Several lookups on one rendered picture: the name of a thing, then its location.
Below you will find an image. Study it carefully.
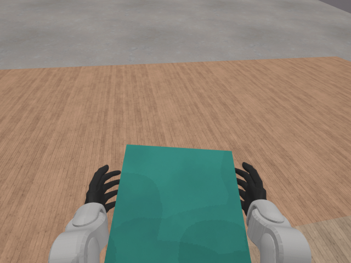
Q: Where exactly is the carton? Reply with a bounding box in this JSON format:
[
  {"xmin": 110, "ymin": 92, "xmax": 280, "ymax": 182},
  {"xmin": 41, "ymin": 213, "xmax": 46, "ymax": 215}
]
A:
[{"xmin": 104, "ymin": 145, "xmax": 251, "ymax": 263}]

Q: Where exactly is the right robot forearm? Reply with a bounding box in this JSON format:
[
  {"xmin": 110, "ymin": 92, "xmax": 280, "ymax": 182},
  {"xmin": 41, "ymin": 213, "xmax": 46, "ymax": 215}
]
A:
[{"xmin": 246, "ymin": 199, "xmax": 312, "ymax": 263}]

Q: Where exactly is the robot right hand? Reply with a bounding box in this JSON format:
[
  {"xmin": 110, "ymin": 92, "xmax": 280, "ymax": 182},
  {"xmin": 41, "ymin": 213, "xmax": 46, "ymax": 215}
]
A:
[{"xmin": 235, "ymin": 162, "xmax": 267, "ymax": 216}]

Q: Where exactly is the robot left hand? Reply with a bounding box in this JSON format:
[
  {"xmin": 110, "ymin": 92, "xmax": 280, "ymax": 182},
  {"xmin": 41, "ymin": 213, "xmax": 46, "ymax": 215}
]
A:
[{"xmin": 84, "ymin": 165, "xmax": 121, "ymax": 213}]

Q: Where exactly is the left robot forearm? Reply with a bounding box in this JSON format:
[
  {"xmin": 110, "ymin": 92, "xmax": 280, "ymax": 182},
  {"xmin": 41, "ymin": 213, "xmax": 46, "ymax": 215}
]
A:
[{"xmin": 48, "ymin": 203, "xmax": 109, "ymax": 263}]

